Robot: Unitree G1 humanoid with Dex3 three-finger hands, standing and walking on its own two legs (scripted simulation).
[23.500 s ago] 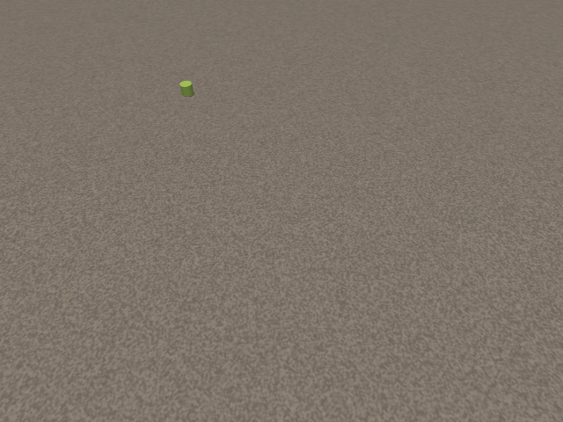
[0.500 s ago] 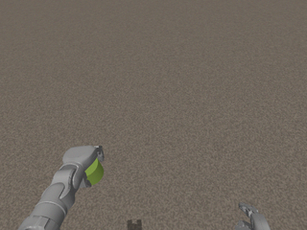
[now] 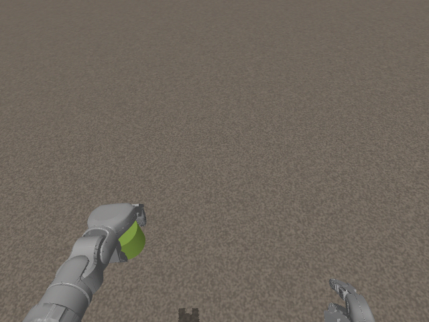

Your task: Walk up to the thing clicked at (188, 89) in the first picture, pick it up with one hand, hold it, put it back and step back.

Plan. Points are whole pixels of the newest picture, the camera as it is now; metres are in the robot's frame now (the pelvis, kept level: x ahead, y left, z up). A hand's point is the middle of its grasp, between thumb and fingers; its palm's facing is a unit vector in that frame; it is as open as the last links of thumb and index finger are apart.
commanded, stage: hold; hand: left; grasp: from above
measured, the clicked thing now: (124, 237) +0.30 +0.23 -0.06
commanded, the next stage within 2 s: crouch in 0.22 s
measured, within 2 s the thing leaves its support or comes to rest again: neither
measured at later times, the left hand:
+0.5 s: hand (123, 238) +0.29 +0.22 -0.05, palm faces -0.45 -0.05 -0.89, open 9.9 cm
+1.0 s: hand (140, 252) +0.35 +0.25 -0.26, palm faces -0.41 +0.05 -0.91, open 9.9 cm
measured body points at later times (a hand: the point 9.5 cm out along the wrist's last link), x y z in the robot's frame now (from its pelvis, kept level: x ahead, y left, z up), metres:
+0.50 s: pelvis +0.00 +0.00 +0.00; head +0.02 -0.02 +0.45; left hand +0.31 +0.22 +0.00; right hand +0.15 -0.26 -0.12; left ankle +0.01 +0.13 -0.74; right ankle +0.02 -0.14 -0.74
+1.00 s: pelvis -0.05 +0.01 -0.15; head +0.10 +0.02 +0.28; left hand +0.37 +0.25 -0.21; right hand +0.02 -0.29 -0.27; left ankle +0.01 +0.13 -0.74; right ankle +0.02 -0.14 -0.74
